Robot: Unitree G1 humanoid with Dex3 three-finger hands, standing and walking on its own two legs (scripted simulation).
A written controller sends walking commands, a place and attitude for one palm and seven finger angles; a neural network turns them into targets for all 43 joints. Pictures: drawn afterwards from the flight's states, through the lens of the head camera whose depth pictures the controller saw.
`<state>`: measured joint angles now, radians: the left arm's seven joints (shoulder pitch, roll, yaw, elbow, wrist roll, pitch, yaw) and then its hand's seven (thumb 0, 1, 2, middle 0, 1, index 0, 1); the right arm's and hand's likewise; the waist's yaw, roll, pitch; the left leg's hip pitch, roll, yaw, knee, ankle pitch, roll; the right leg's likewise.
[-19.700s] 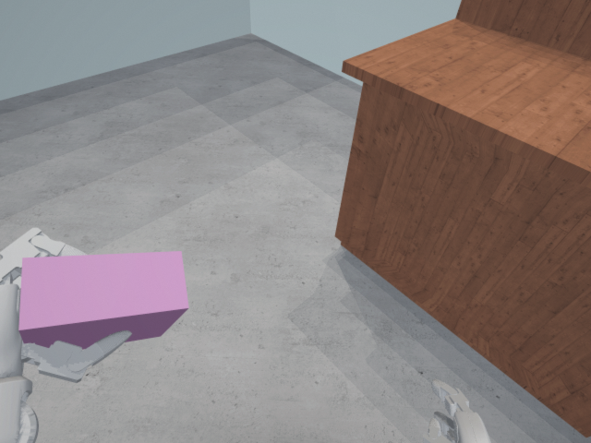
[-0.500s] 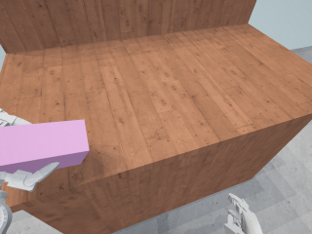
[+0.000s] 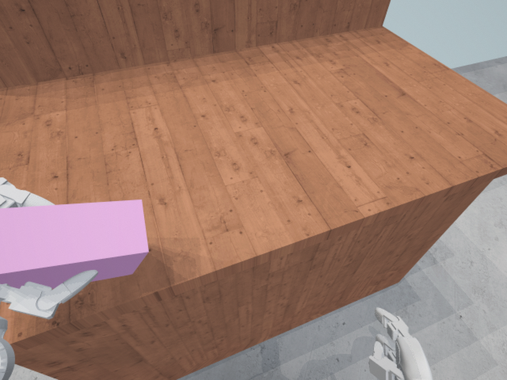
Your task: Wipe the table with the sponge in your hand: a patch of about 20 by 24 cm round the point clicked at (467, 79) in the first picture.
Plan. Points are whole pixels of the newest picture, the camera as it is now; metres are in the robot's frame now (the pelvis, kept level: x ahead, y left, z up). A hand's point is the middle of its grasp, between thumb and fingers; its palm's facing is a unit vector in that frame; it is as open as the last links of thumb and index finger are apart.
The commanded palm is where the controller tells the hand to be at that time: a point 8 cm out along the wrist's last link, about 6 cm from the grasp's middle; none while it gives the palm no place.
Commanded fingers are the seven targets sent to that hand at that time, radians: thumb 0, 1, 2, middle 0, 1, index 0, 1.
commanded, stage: shuffle to correct the standing spot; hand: left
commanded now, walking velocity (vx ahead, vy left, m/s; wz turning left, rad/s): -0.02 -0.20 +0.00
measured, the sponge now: (98, 245) +0.24 +0.20 +0.15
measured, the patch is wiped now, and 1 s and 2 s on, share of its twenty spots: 0.00 0.00 0.00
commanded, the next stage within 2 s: come to a stop and stand still in 0.66 s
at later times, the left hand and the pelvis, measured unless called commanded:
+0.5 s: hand (54, 248) +0.22 +0.23 +0.18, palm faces +0.40 -0.85 -0.35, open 10.0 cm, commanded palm +0.16 +0.27 +0.18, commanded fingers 0.00 0.10 1.30 -1.20 -1.60 -1.20 -1.60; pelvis +0.00 -0.01 +0.00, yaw +0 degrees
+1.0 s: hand (20, 224) +0.24 +0.27 +0.20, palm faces +0.45 -0.80 -0.39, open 10.0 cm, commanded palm +0.16 +0.27 +0.18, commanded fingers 0.00 0.10 1.30 -1.20 -1.60 -1.20 -1.60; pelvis -0.01 +0.00 +0.00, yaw -2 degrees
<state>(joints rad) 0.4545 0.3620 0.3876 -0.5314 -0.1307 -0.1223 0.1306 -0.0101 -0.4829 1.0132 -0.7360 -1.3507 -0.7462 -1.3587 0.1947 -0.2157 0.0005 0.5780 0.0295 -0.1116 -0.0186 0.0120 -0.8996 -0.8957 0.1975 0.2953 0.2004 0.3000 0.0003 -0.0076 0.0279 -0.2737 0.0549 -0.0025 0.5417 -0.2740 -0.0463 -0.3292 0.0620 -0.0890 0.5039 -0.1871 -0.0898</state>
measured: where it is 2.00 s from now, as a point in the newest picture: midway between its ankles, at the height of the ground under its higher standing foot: outside the picture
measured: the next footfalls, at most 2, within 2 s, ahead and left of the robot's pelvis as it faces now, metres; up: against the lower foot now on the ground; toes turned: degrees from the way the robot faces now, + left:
none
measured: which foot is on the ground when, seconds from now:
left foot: down 0.00-1.00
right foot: down 0.00-1.00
